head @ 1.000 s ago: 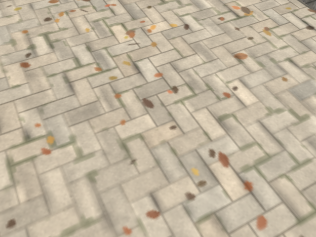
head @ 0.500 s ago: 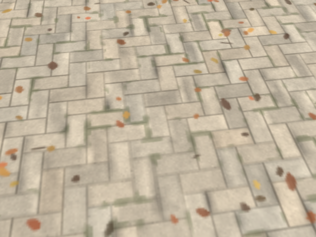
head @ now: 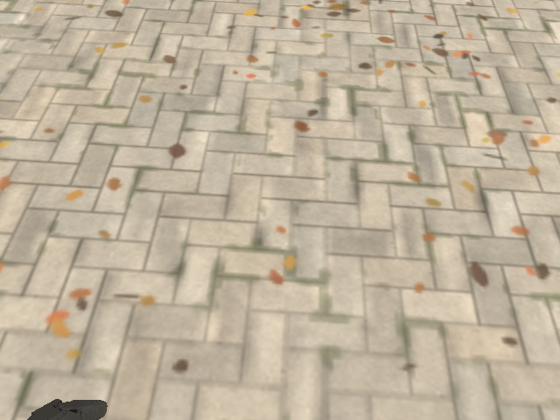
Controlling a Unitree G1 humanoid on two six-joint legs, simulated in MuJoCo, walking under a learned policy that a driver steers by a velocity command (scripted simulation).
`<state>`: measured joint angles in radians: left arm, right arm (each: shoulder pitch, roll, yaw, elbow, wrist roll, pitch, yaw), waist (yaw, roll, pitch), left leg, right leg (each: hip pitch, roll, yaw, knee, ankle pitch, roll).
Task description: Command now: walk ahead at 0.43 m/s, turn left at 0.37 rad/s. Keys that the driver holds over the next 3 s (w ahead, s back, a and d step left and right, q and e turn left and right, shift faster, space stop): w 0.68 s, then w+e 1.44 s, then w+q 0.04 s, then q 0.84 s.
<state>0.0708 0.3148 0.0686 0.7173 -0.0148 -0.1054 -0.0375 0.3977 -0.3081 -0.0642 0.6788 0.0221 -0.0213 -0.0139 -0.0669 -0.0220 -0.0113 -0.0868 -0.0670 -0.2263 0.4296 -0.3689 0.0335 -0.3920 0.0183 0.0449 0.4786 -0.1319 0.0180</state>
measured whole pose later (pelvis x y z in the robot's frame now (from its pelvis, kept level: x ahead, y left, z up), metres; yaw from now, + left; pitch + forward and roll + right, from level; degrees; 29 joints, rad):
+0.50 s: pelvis +0.27 +0.02 -0.02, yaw +3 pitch +3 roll -1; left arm 0.46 0.30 0.04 0.89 -0.02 -0.05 0.00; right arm 0.01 -0.26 -0.02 0.58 0.01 -0.09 0.04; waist 0.10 0.01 0.04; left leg -0.50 0.00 0.01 0.50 -0.04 0.07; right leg 0.09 -0.01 0.00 0.36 -0.46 0.00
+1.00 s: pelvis +0.55 +0.02 -0.01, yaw -4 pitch +2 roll +3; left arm 0.08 0.27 0.02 0.68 -0.02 -0.06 -0.06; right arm 0.34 -0.31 -0.06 0.83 0.01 -0.06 0.00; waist -0.07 -0.03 0.03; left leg 0.11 -0.03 0.14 0.26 -0.39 0.00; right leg -0.57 -0.04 -0.01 0.57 -0.05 -0.06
